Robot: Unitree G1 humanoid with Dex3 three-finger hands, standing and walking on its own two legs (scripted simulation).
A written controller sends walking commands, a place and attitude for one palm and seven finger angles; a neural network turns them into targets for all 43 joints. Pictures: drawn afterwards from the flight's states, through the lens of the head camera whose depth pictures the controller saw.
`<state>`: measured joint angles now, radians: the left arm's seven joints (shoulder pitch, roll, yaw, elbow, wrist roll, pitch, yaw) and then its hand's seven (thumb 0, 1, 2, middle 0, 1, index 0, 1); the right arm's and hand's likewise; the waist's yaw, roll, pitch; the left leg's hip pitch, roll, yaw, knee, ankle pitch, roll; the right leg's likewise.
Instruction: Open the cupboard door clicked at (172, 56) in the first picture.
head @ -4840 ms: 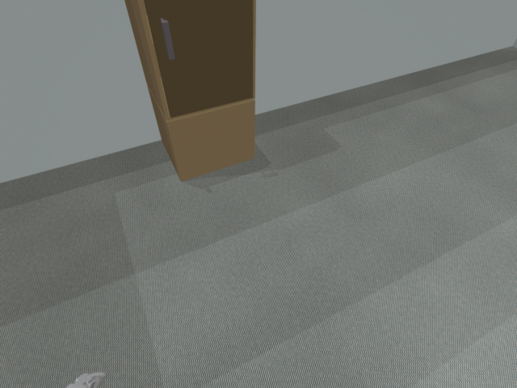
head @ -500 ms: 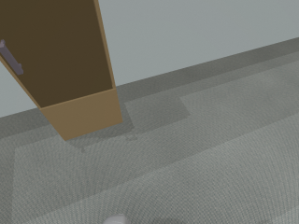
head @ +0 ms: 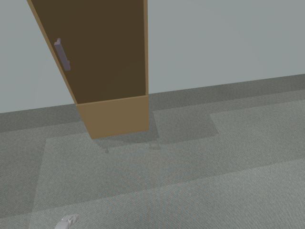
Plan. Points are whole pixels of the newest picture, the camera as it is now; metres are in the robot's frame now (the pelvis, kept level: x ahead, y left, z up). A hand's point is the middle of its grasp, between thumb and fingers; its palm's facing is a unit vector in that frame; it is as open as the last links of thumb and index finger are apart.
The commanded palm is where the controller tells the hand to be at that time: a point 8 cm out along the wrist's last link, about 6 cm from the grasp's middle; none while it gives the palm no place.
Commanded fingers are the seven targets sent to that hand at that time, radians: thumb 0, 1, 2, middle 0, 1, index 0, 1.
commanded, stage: turn to face it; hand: left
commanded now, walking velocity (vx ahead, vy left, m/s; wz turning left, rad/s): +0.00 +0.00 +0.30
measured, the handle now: (63, 54) +0.79 +0.43 +0.00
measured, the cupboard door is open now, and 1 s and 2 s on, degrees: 0 0 0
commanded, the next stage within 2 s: take the last steps up to it in 0.14 s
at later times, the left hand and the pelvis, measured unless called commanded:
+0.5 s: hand out of the picture -0.08 +0.18 -0.17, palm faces +0.26 -0.94 -0.21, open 7.4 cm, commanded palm none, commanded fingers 0.00 0.90 0.90 -0.20 -0.30 -0.20 -0.30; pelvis -0.03 +0.00 +0.01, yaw +11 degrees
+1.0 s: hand out of the picture +0.13 +0.25 -0.17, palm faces +0.15 -0.98 -0.16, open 7.4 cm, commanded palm none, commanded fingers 0.00 0.90 0.90 -0.20 -0.30 -0.20 -0.30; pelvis +0.08 +0.07 +0.00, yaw +10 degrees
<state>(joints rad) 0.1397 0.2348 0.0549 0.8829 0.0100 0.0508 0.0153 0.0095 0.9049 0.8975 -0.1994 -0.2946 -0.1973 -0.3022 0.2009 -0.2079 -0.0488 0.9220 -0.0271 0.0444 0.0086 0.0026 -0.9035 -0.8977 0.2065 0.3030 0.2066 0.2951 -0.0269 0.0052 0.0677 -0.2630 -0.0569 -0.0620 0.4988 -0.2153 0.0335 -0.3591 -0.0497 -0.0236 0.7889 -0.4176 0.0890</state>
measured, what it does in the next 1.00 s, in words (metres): walks ahead: right foot, then left foot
